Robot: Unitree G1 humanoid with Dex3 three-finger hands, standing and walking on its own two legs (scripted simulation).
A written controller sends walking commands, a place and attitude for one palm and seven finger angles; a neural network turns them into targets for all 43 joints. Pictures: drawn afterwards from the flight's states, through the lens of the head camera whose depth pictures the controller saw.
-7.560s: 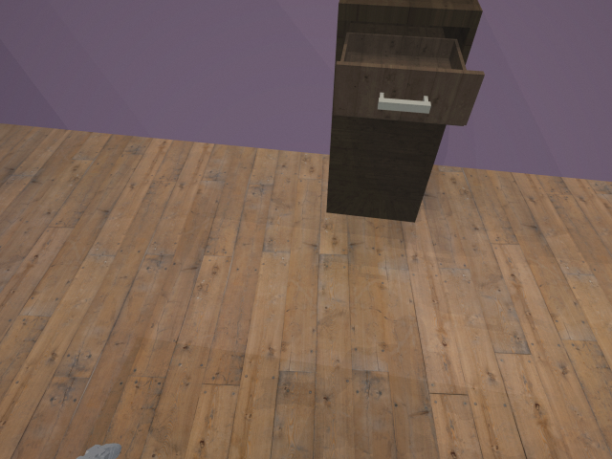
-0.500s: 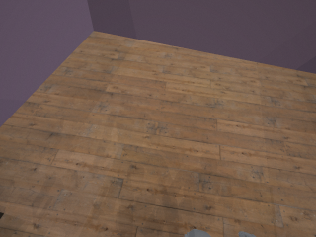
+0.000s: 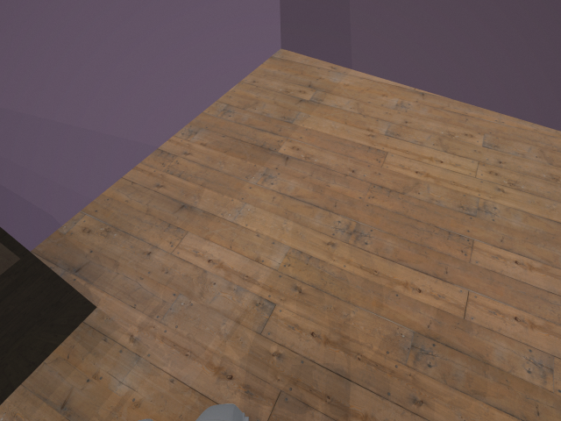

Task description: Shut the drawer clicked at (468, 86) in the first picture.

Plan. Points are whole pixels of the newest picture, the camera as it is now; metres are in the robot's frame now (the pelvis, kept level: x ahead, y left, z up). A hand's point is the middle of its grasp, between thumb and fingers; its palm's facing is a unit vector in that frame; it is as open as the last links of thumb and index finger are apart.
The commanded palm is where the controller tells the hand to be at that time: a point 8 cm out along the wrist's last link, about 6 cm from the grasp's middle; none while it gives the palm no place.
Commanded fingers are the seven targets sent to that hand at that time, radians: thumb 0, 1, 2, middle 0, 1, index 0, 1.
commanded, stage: turn to face it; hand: left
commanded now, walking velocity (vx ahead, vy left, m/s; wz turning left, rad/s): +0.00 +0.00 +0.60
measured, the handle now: out of the picture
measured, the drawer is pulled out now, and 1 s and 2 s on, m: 0.30 0.30 0.30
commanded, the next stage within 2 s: take the last steps up to it in 1.58 s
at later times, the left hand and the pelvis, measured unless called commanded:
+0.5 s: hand out of the picture +0.07 +0.25 -0.15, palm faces +0.30 -0.91 -0.28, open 7.4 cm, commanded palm none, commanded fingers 0.00 0.90 0.90 -0.20 -0.30 -0.20 -0.30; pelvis +0.00 +0.01 -0.01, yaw +17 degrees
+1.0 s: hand out of the picture -0.12 +0.21 -0.19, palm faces +0.62 -0.74 -0.25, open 7.4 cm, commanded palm none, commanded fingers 0.00 0.90 0.90 -0.20 -0.30 -0.20 -0.30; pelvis -0.02 +0.01 -0.02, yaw +36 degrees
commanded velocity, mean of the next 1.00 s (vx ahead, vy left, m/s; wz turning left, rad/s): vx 0.00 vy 0.00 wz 0.60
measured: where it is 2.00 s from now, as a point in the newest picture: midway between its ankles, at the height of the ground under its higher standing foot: outside the picture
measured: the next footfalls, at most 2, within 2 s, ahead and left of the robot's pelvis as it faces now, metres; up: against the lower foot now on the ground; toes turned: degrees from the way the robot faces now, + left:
left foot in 0.10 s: +0.03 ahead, +0.14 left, +0.00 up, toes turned +9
right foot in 0.54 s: +0.09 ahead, -0.10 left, +0.00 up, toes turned +16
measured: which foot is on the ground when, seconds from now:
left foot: up 0.00-0.08, down 0.10-0.54, up 0.56-0.94, down 0.96-1.00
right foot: down 0.00-0.10, up 0.12-0.52, down 0.54-0.96, up 0.98-1.00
